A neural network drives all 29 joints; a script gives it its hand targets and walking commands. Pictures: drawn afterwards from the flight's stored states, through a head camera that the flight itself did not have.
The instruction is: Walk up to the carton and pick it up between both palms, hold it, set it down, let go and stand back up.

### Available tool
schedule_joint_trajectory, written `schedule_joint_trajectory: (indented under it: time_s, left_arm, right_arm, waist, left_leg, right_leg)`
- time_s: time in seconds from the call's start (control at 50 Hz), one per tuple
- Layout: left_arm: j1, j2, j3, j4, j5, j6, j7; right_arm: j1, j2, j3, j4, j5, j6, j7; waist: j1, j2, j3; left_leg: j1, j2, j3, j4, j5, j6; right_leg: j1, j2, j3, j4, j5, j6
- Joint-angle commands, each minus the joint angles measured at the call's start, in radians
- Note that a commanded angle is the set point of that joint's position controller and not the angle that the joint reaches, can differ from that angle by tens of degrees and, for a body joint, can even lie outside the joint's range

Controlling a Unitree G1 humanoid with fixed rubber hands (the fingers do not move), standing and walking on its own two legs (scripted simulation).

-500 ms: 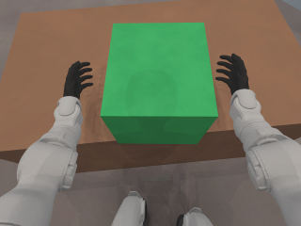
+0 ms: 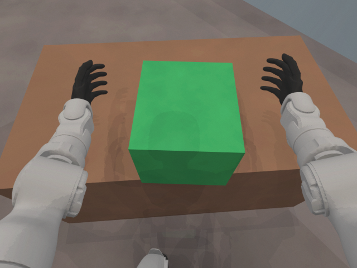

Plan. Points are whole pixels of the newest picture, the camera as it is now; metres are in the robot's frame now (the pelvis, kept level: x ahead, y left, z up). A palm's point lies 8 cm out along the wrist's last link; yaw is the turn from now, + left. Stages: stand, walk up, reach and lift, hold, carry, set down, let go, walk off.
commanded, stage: set down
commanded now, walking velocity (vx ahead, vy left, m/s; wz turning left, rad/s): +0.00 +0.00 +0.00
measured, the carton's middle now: (185, 124) +0.50 +0.08 -0.06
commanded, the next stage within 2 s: none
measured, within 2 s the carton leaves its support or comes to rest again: neither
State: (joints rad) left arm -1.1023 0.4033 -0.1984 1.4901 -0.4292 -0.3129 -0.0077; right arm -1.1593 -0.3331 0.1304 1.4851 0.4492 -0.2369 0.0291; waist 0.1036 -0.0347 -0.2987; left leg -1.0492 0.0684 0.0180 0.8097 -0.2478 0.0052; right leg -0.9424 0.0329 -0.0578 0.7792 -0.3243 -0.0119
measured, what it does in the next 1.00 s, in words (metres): stands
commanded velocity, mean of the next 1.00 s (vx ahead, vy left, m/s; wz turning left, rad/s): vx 0.00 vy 0.00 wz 0.00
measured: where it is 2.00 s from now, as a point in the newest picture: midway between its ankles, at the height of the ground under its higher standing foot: outside the picture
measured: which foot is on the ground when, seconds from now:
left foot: down 0.00-1.00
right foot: down 0.00-1.00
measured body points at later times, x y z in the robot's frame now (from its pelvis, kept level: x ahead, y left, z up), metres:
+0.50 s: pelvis +0.02 -0.01 +0.04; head +0.09 +0.01 +0.48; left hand +0.43 +0.31 +0.13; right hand +0.51 -0.13 +0.14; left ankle +0.05 +0.11 -0.69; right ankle +0.01 -0.12 -0.69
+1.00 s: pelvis +0.01 -0.01 +0.04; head +0.05 +0.01 +0.48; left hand +0.36 +0.29 +0.07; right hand +0.42 -0.14 +0.07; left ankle +0.06 +0.11 -0.69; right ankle +0.01 -0.12 -0.69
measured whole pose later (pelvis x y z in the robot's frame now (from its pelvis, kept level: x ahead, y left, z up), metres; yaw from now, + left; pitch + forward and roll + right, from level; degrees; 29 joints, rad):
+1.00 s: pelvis +0.01 -0.01 +0.04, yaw +3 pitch +12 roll -2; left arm -0.58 0.34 0.02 1.14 -0.27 -0.35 -0.04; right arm -0.63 -0.20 0.15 1.17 0.38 -0.33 -0.07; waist 0.08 -0.03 -0.16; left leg -0.61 0.04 0.00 0.59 -0.20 -0.01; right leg -0.50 0.02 -0.07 0.57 -0.28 -0.02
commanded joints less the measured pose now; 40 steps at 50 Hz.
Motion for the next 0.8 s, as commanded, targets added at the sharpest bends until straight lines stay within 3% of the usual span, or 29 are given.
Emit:
schedule_joint_trajectory:
  time_s: [0.0,0.04,0.06,0.12,0.18,0.2,0.22,0.24,0.26,0.28,0.32,0.36,0.38,0.42,0.44,0.48,0.5,0.52,0.54,0.56,0.6,0.62,0.7,0.78]
  left_arm:
    - [-0.447,0.170,0.010,-0.125,-0.006,-0.014,-0.005]
    - [-0.461,0.173,0.001,-0.105,-0.013,-0.006,-0.005]
    - [-0.454,0.177,0.023,-0.113,-0.005,-0.001,-0.006]
    - [-0.456,0.183,0.036,-0.132,0.011,0.018,-0.013]
    - [-0.421,0.199,0.061,-0.118,0.024,0.034,-0.027]
    - [-0.432,0.191,0.050,-0.129,0.024,0.036,-0.026]
    - [-0.429,0.196,0.062,-0.153,0.040,0.033,-0.024]
    - [-0.418,0.188,0.058,-0.149,0.039,0.041,-0.025]
    - [-0.410,0.184,0.054,-0.134,0.032,0.046,-0.029]
    - [-0.398,0.170,0.061,-0.160,0.039,0.050,-0.033]
    - [-0.362,0.201,0.096,-0.160,0.074,0.046,-0.039]
    - [-0.315,0.195,0.121,-0.155,0.079,0.043,-0.048]
    - [-0.287,0.184,0.115,-0.160,0.080,0.042,-0.053]
    - [-0.271,0.190,0.148,-0.190,0.099,0.037,-0.058]
    - [-0.226,0.171,0.139,-0.202,0.101,0.037,-0.062]
    - [-0.172,0.166,0.162,-0.224,0.128,0.032,-0.070]
    - [-0.161,0.157,0.156,-0.220,0.126,0.034,-0.074]
    - [-0.124,0.158,0.179,-0.256,0.140,0.022,-0.075]
    - [-0.116,0.147,0.174,-0.298,0.143,0.015,-0.074]
    - [-0.074,0.151,0.194,-0.328,0.156,0.003,-0.075]
    - [-0.043,0.153,0.211,-0.378,0.166,-0.007,-0.070]
    - [-0.030,0.161,0.244,-0.396,0.180,-0.011,-0.065]
    - [0.024,0.124,0.234,-0.477,0.162,-0.015,-0.048]
    - [0.077,0.130,0.250,-0.473,0.164,-0.028,-0.043]
  right_arm:
    - [-0.427,-0.154,-0.025,-0.134,0.008,-0.013,0.000]
    - [-0.437,-0.164,-0.038,-0.119,-0.014,0.001,-0.005]
    - [-0.435,-0.164,-0.021,-0.135,0.003,0.006,-0.007]
    - [-0.430,-0.153,-0.015,-0.145,0.010,0.012,-0.017]
    - [-0.421,-0.138,0.019,-0.153,0.027,0.025,-0.029]
    - [-0.412,-0.151,-0.002,-0.146,0.015,0.025,-0.034]
    - [-0.413,-0.133,0.014,-0.155,0.030,0.022,-0.038]
    - [-0.400,-0.148,-0.005,-0.144,0.014,0.025,-0.039]
    - [-0.390,-0.145,0.004,-0.142,0.010,0.031,-0.040]
    - [-0.366,-0.150,0.003,-0.157,0.008,0.029,-0.043]
    - [-0.351,-0.108,0.041,-0.167,0.031,0.028,-0.051]
    - [-0.323,-0.095,0.055,-0.199,0.030,0.026,-0.063]
    - [-0.294,-0.100,0.049,-0.202,0.023,0.023,-0.071]
    - [-0.268,-0.098,0.035,-0.222,0.012,0.013,-0.083]
    - [-0.222,-0.093,0.039,-0.214,0.012,0.011,-0.085]
    - [-0.172,-0.067,0.048,-0.217,0.012,0.004,-0.092]
    - [-0.157,-0.072,0.041,-0.212,0.011,0.002,-0.096]
    - [-0.132,-0.056,0.048,-0.253,0.016,-0.011,-0.099]
    - [-0.110,-0.066,0.026,-0.279,-0.003,-0.022,-0.099]
    - [-0.070,-0.044,0.034,-0.312,-0.004,-0.034,-0.104]
    - [-0.035,-0.050,0.008,-0.347,-0.021,-0.046,-0.111]
    - [-0.019,-0.037,0.013,-0.364,-0.021,-0.049,-0.112]
    - [0.035,-0.027,-0.010,-0.441,-0.040,-0.062,-0.111]
    - [0.091,-0.021,-0.023,-0.468,-0.072,-0.079,-0.117]
  waist:
    - [0.019,0.058,-0.629]
    - [-0.006,0.050,-0.622]
    - [0.013,0.046,-0.622]
    - [0.005,0.059,-0.642]
    - [0.039,0.032,-0.590]
    - [0.013,0.059,-0.594]
    - [0.041,0.062,-0.623]
    - [0.012,0.063,-0.591]
    - [0.003,0.040,-0.560]
    - [-0.003,0.071,-0.565]
    - [0.049,0.048,-0.562]
    - [0.043,0.029,-0.533]
    - [0.016,0.033,-0.514]
    - [0.029,0.053,-0.494]
    - [0.005,0.041,-0.446]
    - [0.016,0.043,-0.419]
    - [-0.001,0.036,-0.401]
    - [0.021,0.041,-0.418]
    - [-0.007,0.065,-0.434]
    - [0.014,0.066,-0.424]
    - [-0.007,0.086,-0.409]
    - [0.015,0.070,-0.400]
    - [-0.007,0.084,-0.386]
    - [-0.018,0.061,-0.349]
  left_leg:
    - [0.588,-0.026,0.012,-0.051,0.337,-0.058]
    - [0.579,-0.031,0.010,-0.068,0.325,-0.057]
    - [0.588,-0.037,0.011,-0.073,0.355,-0.052]
    - [0.635,-0.037,0.019,-0.091,0.424,-0.058]
    - [0.623,-0.041,0.024,-0.127,0.421,-0.048]
    - [0.633,-0.043,0.023,-0.142,0.415,-0.055]
    - [0.661,-0.038,0.024,-0.141,0.451,-0.063]
    - [0.689,-0.039,0.022,-0.143,0.458,-0.068]
    - [0.692,-0.036,0.019,-0.151,0.463,-0.067]
    - [0.725,-0.039,0.020,-0.161,0.491,-0.070]
    - [0.765,-0.036,0.022,-0.167,0.521,-0.069]
    - [0.700,-0.041,0.029,-0.179,0.521,-0.058]
    - [0.696,-0.044,0.025,-0.197,0.538,-0.059]
    - [0.734,-0.045,0.026,-0.208,0.541,-0.063]
    - [0.745,-0.045,0.025,-0.211,0.554,-0.061]
    - [0.776,-0.044,0.019,-0.225,0.586,-0.064]
    - [0.787,-0.043,0.011,-0.228,0.564,-0.067]
    - [0.788,-0.043,0.016,-0.228,0.592,-0.067]
    - [0.816,-0.045,0.016,-0.226,0.590,-0.078]
    - [0.827,-0.046,0.021,-0.218,0.611,-0.076]
    - [0.846,-0.046,0.012,-0.222,0.610,-0.079]
    - [0.845,-0.046,0.014,-0.223,0.593,-0.077]
    - [0.868,-0.051,0.010,-0.224,0.530,-0.075]
    - [0.835,-0.061,0.017,-0.221,0.460,-0.060]
  right_leg:
    - [0.145,0.017,-0.016,-0.117,0.155,0.031]
    - [0.174,0.013,-0.018,-0.129,0.155,0.033]
    - [0.209,0.011,-0.012,-0.132,0.184,0.035]
    - [0.276,0.014,-0.008,-0.158,0.273,0.042]
    - [0.348,0.007,0.000,-0.179,0.304,0.047]
    - [0.341,0.007,-0.003,-0.187,0.295,0.045]
    - [0.352,0.014,-0.004,-0.198,0.300,0.047]
    - [0.342,0.016,-0.010,-0.212,0.298,0.045]
    - [0.356,0.014,-0.012,-0.226,0.303,0.044]
    - [0.358,0.011,-0.013,-0.231,0.326,0.041]
    - [0.384,0.016,-0.009,-0.257,0.339,0.050]
    - [0.473,0.003,0.008,-0.256,0.390,0.051]
    - [0.497,0.001,0.007,-0.254,0.433,0.055]
    - [0.487,0.002,0.002,-0.271,0.394,0.054]
    - [0.503,0.003,0.005,-0.278,0.422,0.053]
    - [0.530,0.001,0.006,-0.291,0.448,0.052]
    - [0.531,0.001,0.007,-0.307,0.411,0.052]
    - [0.543,0.003,0.004,-0.308,0.413,0.056]
    - [0.526,0.003,0.003,-0.315,0.394,0.050]
    - [0.535,0.003,0.007,-0.318,0.401,0.052]
    - [0.521,0.002,0.004,-0.328,0.374,0.047]
    - [0.537,0.002,0.009,-0.335,0.348,0.049]
    - [0.498,0.000,0.009,-0.345,0.242,0.030]
    - [0.506,-0.008,0.013,-0.332,0.208,0.035]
